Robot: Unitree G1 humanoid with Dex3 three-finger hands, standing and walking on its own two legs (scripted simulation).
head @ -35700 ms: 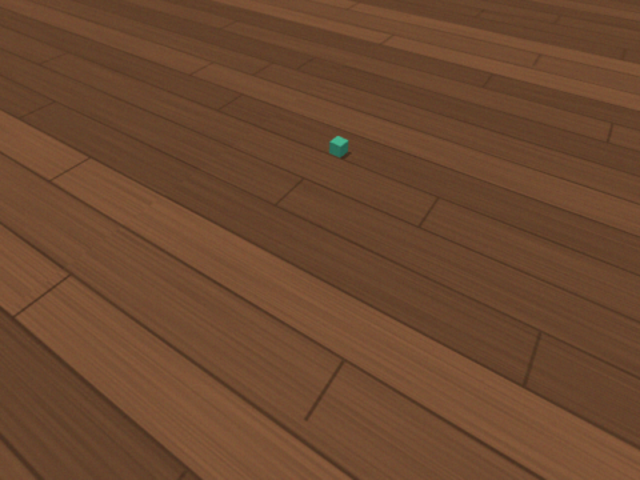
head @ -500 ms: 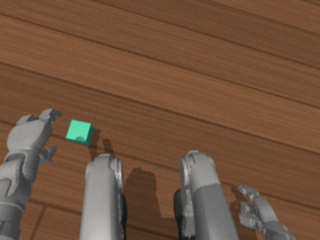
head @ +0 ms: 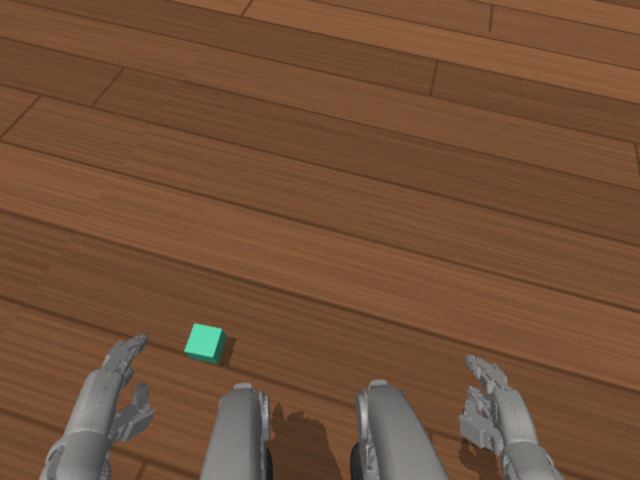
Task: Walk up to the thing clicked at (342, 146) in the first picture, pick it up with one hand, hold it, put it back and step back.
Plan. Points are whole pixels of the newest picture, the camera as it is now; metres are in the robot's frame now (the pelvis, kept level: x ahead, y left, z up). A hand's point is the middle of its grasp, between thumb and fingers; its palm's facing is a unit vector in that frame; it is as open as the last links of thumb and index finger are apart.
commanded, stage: home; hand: left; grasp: from above
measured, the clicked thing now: (206, 343) +0.44 +0.25 -0.55
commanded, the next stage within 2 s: none
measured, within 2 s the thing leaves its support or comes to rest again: neither
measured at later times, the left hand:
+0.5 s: hand (110, 403) +0.22 +0.18 +0.09, palm faces +0.10 -0.97 -0.20, open 7.4 cm
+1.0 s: hand (109, 402) +0.22 +0.19 +0.09, palm faces +0.09 -0.98 -0.19, open 7.7 cm
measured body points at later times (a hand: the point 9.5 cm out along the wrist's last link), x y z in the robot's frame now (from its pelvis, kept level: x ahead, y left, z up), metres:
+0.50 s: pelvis +0.06 +0.00 +0.13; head +0.07 +0.00 +0.58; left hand +0.21 +0.23 +0.11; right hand +0.22 -0.24 +0.07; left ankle +0.07 +0.12 -0.55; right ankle +0.06 -0.13 -0.55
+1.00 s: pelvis +0.07 +0.00 +0.13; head +0.08 +0.00 +0.58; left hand +0.21 +0.24 +0.10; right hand +0.23 -0.24 +0.07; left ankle +0.07 +0.12 -0.55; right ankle +0.06 -0.13 -0.55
